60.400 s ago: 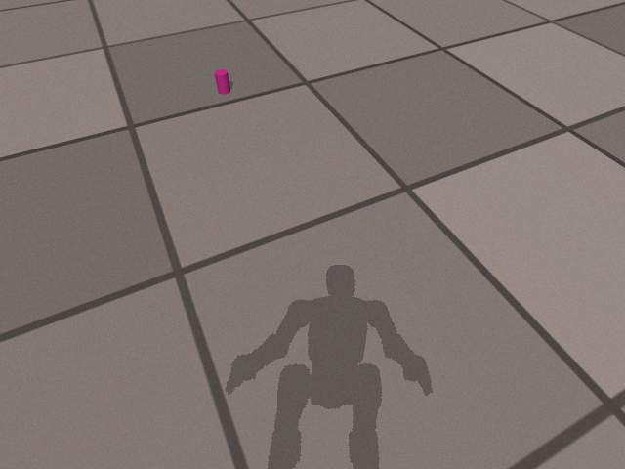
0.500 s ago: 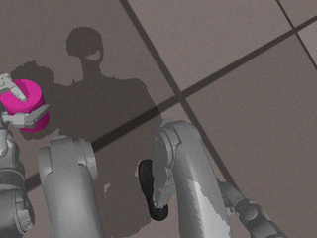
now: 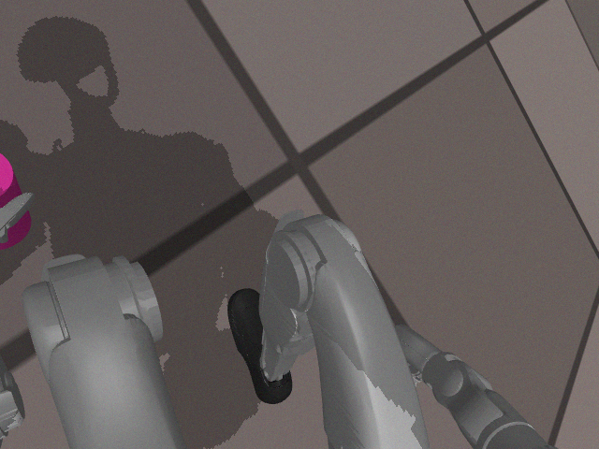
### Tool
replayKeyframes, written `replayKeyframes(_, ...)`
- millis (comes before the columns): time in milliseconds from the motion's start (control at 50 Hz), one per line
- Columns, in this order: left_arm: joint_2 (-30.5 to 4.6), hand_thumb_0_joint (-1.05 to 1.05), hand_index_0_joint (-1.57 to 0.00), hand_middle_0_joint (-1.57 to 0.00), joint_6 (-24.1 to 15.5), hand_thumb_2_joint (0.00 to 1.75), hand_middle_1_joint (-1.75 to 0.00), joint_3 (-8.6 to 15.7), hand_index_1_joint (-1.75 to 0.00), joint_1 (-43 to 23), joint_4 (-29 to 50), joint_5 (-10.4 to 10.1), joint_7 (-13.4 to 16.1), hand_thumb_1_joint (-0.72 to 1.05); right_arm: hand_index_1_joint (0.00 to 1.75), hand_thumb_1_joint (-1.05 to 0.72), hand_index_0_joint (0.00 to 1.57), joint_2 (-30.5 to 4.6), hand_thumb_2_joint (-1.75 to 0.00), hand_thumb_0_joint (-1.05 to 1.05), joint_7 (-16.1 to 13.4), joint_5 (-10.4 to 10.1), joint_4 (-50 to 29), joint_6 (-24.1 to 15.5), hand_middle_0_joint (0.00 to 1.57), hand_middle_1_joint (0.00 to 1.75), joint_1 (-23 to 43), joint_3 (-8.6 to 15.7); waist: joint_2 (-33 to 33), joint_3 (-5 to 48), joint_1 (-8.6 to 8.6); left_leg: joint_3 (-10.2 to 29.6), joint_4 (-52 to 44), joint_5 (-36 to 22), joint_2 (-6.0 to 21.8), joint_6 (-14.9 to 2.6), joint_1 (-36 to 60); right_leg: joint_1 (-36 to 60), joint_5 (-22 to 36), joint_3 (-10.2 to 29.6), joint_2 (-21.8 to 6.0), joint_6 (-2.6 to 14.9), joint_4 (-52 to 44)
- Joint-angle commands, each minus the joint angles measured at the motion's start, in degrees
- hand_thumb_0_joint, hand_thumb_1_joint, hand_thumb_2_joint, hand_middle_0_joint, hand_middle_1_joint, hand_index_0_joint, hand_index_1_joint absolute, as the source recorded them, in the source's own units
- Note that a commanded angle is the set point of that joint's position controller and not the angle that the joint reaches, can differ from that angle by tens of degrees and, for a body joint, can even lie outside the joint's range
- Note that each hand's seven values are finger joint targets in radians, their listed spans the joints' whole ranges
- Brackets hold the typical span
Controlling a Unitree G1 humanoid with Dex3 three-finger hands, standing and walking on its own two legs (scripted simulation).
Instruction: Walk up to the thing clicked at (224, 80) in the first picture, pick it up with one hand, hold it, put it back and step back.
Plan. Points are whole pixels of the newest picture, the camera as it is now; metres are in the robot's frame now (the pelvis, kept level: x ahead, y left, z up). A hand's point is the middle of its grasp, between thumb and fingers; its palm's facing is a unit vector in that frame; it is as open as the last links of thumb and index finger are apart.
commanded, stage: lower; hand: left
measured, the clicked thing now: out of the picture +0.42 +0.25 -0.20
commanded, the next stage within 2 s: loosen in 0.42 s
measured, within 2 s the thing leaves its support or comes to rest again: rests again in 1.48 s
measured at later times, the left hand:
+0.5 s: hand out of the picture +0.43 +0.26 -0.17, palm faces +0.30 -0.96 +0.01, open 6.8 cm
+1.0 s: hand out of the picture +0.43 +0.25 -0.17, palm faces +0.30 -0.95 +0.01, open 12.1 cm
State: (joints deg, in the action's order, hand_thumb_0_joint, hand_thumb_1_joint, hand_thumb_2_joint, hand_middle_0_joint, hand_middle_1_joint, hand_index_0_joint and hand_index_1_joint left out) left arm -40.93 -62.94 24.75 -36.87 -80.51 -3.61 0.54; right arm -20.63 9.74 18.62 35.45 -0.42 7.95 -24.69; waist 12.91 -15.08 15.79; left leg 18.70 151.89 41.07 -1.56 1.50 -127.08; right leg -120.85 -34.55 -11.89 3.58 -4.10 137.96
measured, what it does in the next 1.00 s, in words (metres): stands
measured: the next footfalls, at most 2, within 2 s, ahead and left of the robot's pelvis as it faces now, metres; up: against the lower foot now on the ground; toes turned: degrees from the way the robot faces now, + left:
none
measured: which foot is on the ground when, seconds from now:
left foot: down 0.00-1.00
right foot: down 0.00-1.00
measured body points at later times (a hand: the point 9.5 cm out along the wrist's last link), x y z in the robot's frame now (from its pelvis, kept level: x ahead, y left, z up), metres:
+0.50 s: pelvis -0.01 +0.01 +0.00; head +0.22 +0.20 +0.33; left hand +0.41 +0.31 -0.17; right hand +0.15 -0.24 -0.03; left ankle +0.08 +0.12 -0.25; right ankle +0.14 -0.12 -0.25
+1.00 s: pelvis -0.01 +0.01 +0.00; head +0.22 +0.20 +0.33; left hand +0.41 +0.30 -0.17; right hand +0.14 -0.23 -0.02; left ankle +0.08 +0.12 -0.25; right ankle +0.14 -0.12 -0.25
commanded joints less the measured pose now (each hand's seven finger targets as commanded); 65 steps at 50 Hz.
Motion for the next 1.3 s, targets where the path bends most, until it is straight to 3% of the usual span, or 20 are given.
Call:
replayKeyframes(0, -11.75, 0.0, -1.24, -1.24, -6.0, 1.24, -1.36, 1.59, -1.37, -14.7, 9.32, 0.31, 1.2, 0.32, 0.3, -0.92, 0.2, -20.41, -0.91, 0.0, -0.87, 0.68, -1.52, 0.31, 0.2, 0.3, -1.9, 5.14, -29.78, 33.63, 4.5, -4.77, -19.46, -6.64, 3.25, 0.34, 21.67, 17.6, 8.93, -6.96, 1.52, 4.69, -9.35)
replayKeyframes(120, -11.09, 0.0, -1.25, -1.25, -6.91, 1.24, -1.36, 0.0, -1.37, -14.38, 7.92, 0.75, 1.82, 0.32, 0.3, -0.92, 0.2, -20.92, -0.91, 0.0, -0.78, 1.63, -1.79, 0.3, 0.2, 0.3, -1.45, 4.15, -29.7, 32.67, 6.51, -3.95, -18.85, -6.78, 3.39, 0.32, 22.45, 18.28, 9.98, -7.65, 1.79, 4.34, -9.67)
replayKeyframes(160, -10.63, 0.0, -1.24, -1.24, -6.94, 1.23, -1.35, -0.82, -1.36, -14.21, 7.69, 0.4, 1.71, 0.32, 0.3, -0.92, 0.2, -20.85, -0.91, 0.0, -0.78, 1.59, -1.8, 0.06, 0.2, 0.3, -1.14, 3.99, -28.38, 31.46, 6.38, -4.13, -18.3, -5.72, 3.33, -0.14, 21.09, 18.1, 9.46, -7.38, 1.97, 4.24, -10.3)
replayKeyframes(240, -9.79, 0.0, -1.25, -1.25, -7.21, 1.22, -1.35, -1.25, -1.36, -13.36, 6.22, 0.32, 2.07, 0.3, 0.3, -0.91, 0.2, -21.51, -0.91, 0.0, -0.64, 1.84, -1.92, -0.06, 0.2, 0.3, -0.98, 3.57, -28.59, 30.86, 6.81, -2.3, -19.47, -7.2, 3.74, 0.56, 23.27, 17.37, 10.51, -8.59, 1.9, 4.14, -9.43)
replayKeyframes(380, -11.84, 0.0, -1.24, -1.24, -7.78, 1.22, -1.34, -0.87, -1.35, -12.81, 4.74, 1.03, 3.49, 0.31, 0.3, -0.91, 0.2, -21.39, -0.91, 0.0, -0.33, 2.36, -2.28, 0.18, 0.2, 0.3, -0.15, 2.47, -29.07, 29.37, 6.41, -2.13, -19.29, -6.62, 3.79, 0.39, 22.16, 17.74, 9.95, -8.86, 2.47, 4.25, -9.75)
replayKeyframes(500, -12.03, 0.0, -1.24, -1.25, -8.3, 1.23, -1.34, -1.61, -1.36, -13.42, 2.92, 2.34, 4.34, 0.28, 0.3, -0.91, 0.2, -22.18, -0.91, 0.0, -0.33, 2.83, -2.87, 0.39, 0.2, 0.3, 0.57, 2.21, -29.59, 25.46, 7.87, -0.26, -21.21, -4.8, 4.4, 0.91, 22.81, 15.09, 8.56, -10.02, 2.34, 4.26, -9.41)
replayKeyframes(520, -12.02, 0.0, -1.29, -1.27, -8.26, 1.15, -1.31, -1.42, -1.3, -12.64, 2.19, 2.31, 4.41, 0.25, 0.3, -0.91, 0.2, -22.06, -0.9, 0.0, -0.16, 2.79, -2.94, 0.46, 0.2, 0.3, 0.68, 2.2, -29.42, 25.74, 7.57, -0.12, -21.42, -3.83, 4.39, 0.91, 22.76, 15.07, 7.83, -10.05, 2.41, 4.29, -9.47)
replayKeyframes(620, -12.77, 0.0, -1.06, -1.04, -8.87, 0.76, -0.99, -1.28, -0.97, -13.1, 2.82, 1.6, 4.52, 0.09, 0.3, -0.92, 0.2, -21.64, -0.9, 0.0, -0.05, 3.1, -2.95, 0.11, 0.2, 0.3, 0.37, 1.51, -27.9, 27.73, 7.4, -1.08, -19.37, -5.17, 3.94, 0.14, 21.78, 17.78, 9.32, -9.42, 2.93, 3.98, -10.53)
replayKeyframes(700, -12.16, 0.0, -0.97, -0.96, -9.1, 0.61, -0.86, -1.29, -0.84, -12.67, 2.31, 1.68, 4.73, -0.03, 0.3, -0.92, 0.2, -21.99, -0.9, 0.0, 0.06, 3.12, -3.09, -0.04, 0.2, 0.3, 0.74, 1.67, -27.86, 26.46, 7.63, -0.09, -20.46, -4.01, 4.26, 0.4, 22.36, 16.49, 8.45, -9.95, 2.86, 4.01, -10.29)
replayKeyframes(760, -12.1, 0.0, -0.73, -0.74, -9.19, 0.5, -0.65, -1.56, -0.66, -12.94, 2.28, 2.08, 4.65, -0.21, 0.3, -0.92, 0.2, -22.04, -0.9, 0.0, 0.03, 3.31, -2.98, 0.09, 0.2, 0.3, 0.64, 1.46, -28.93, 26.69, 8.07, 0.4, -20.88, -5.56, 4.41, 0.75, 23.69, 16.61, 9.53, -10.21, 2.82, 4.02, -9.89)
replayKeyframes(840, -12.48, 0.0, -0.57, -0.6, -9.02, 0.34, -0.47, -1.43, -0.49, -12.45, 2.03, 2.04, 4.79, -0.35, 0.3, -0.92, 0.2, -21.91, -0.9, 0.0, 0.06, 3.33, -2.87, 0.12, 0.2, 0.3, 0.5, 1.42, -28.74, 26.84, 7.6, -0.09, -20.43, -6.15, 4.39, 0.61, 23.42, 17.29, 9.93, -9.87, 2.99, 4.06, -10.2)
replayKeyframes(1000, -13.5, 0.0, -0.42, -0.44, -8.75, 0.23, -0.32, -0.69, -0.34, -12.15, 2.05, 1.9, 5.1, -0.45, 0.3, -0.92, 0.2, -21.6, -0.91, 0.0, 0.0, 3.23, -3.12, 0.03, 0.2, 0.3, 0.84, 1.33, -28.0, 26.53, 7.02, -1.19, -19.67, -4.6, 4.28, 0.06, 21.69, 17.64, 8.82, -9.68, 3.21, 4.05, -11.2)
replayKeyframes(1040, -12.96, 0.0, -0.38, -0.4, -8.91, 0.22, -0.29, -1.04, -0.31, -12.64, 2.53, 2.09, 4.95, -0.44, 0.3, -0.92, 0.2, -21.81, -0.91, 0.0, -0.09, 3.52, -2.95, 0.07, 0.2, 0.3, 0.58, 1.35, -29.05, 26.69, 7.76, -0.5, -20.26, -5.09, 4.54, 0.41, 23.21, 17.36, 9.13, -9.99, 3.15, 4.05, -10.71)
replayKeyframes(1100, -13.24, 0.0, -0.32, -0.35, -8.87, 0.2, -0.24, -0.64, -0.26, -12.11, 2.86, 2.14, 5.07, -0.43, 0.3, -0.92, 0.2, -21.84, -0.91, 0.0, -0.01, 3.46, -3.08, 0.23, 0.2, 0.3, 0.56, 1.35, -29.75, 27.45, 7.25, -0.1, -20.67, -6.48, 4.71, 0.7, 24.36, 17.36, 10.02, -10.06, 3.1, 4.17, -10.17)
replayKeyframes(1180, -14.03, 0.0, -0.2, -0.23, -8.92, 0.2, -0.19, -0.87, -0.21, -13.16, 2.94, 2.27, 4.78, -0.42, 0.3, -0.91, 0.2, -21.77, -0.9, 0.0, -0.07, 3.34, -3.14, 0.32, 0.2, 0.3, 0.71, 1.24, -29.05, 26.35, 7.83, -0.29, -20.55, -4.48, 4.65, 0.33, 22.54, 17.39, 8.6, -9.99, 3.05, 4.11, -10.56)
replayKeyframes(1240, -17.06, 0.0, -0.15, -0.17, -8.87, 0.17, -0.14, 1.05, -0.16, -12.98, 5.5, 1.88, 3.93, -0.41, 0.3, -0.91, 0.2, -21.77, -0.9, 0.0, -0.41, 3.1, -3.45, 0.38, 0.2, 0.3, 0.34, 1.38, -30.24, 28.33, 6.37, -1.2, -19.78, -5.72, 4.79, 0.14, 23.01, 18.64, 9.34, -9.28, 3.19, 4.15, -10.59)
replayKeyframes(1280, -20.01, 0.0, -0.12, -0.15, -8.46, 0.15, -0.11, 3.67, -0.13, -13.08, 8.99, 1.71, 3.63, -0.39, 0.3, -0.91, 0.2, -22.04, -0.9, 0.0, -0.48, 2.72, -3.49, 0.54, 0.2, 0.3, -0.17, 2.08, -31.92, 28.94, 4.95, -1.54, -20.62, -5.13, 5.01, 0.16, 23.59, 18.47, 8.62, -8.7, 2.89, 4.37, -10.48)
